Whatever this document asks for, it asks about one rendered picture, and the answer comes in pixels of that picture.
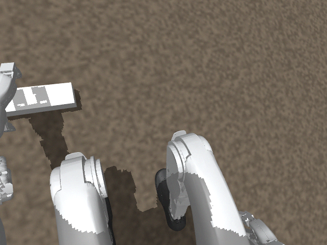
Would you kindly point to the left robot foot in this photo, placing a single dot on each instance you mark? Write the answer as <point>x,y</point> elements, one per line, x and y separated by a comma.
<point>110,221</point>

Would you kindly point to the carton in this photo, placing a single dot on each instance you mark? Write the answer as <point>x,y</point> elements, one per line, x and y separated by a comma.
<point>41,98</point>

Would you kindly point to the right robot foot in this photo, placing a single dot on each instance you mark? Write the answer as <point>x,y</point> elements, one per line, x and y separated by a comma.
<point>164,197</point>

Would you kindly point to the left robot hand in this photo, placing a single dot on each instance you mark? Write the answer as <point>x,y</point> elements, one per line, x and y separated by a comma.
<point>8,74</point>

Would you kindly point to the left robot arm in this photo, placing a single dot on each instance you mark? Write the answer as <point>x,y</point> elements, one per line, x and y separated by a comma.
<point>6,187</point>

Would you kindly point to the right robot hand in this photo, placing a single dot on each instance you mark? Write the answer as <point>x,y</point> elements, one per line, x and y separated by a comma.
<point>259,233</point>

